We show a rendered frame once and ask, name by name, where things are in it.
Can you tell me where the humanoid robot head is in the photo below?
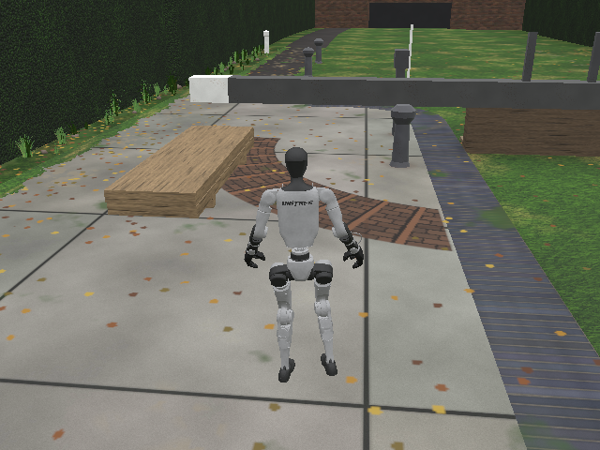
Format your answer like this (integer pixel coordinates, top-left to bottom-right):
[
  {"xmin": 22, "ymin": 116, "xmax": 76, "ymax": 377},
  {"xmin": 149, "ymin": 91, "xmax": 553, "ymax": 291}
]
[{"xmin": 281, "ymin": 147, "xmax": 313, "ymax": 191}]

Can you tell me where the robot left hand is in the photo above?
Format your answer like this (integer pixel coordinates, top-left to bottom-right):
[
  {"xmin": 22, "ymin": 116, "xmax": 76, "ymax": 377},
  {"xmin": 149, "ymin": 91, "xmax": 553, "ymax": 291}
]
[{"xmin": 244, "ymin": 251, "xmax": 265, "ymax": 268}]

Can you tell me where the left robot forearm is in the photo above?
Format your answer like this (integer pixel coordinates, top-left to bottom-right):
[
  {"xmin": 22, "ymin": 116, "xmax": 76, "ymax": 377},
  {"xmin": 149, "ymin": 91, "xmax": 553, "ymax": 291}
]
[{"xmin": 246, "ymin": 224, "xmax": 262, "ymax": 255}]

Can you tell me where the right robot forearm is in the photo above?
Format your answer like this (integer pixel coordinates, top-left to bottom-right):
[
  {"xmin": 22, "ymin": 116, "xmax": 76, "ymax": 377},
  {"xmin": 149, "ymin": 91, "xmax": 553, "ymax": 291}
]
[{"xmin": 339, "ymin": 222, "xmax": 360, "ymax": 254}]

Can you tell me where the left robot upper arm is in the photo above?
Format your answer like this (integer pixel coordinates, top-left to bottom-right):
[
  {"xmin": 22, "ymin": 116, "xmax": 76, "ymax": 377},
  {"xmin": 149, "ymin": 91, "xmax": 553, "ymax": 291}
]
[{"xmin": 253, "ymin": 188, "xmax": 278, "ymax": 239}]

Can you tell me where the robot right hand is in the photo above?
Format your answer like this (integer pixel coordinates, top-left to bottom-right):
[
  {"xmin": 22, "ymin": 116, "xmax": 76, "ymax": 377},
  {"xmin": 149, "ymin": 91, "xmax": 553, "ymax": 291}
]
[{"xmin": 343, "ymin": 246, "xmax": 364, "ymax": 269}]

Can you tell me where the right robot thigh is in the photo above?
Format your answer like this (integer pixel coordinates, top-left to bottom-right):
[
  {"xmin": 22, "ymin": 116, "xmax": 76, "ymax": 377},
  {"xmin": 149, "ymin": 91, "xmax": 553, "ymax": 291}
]
[{"xmin": 313, "ymin": 260, "xmax": 333, "ymax": 317}]

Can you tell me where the right robot upper arm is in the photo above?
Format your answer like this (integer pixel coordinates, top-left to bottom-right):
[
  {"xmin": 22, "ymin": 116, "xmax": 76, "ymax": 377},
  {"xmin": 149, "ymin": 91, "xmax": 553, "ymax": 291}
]
[{"xmin": 317, "ymin": 187, "xmax": 348, "ymax": 238}]

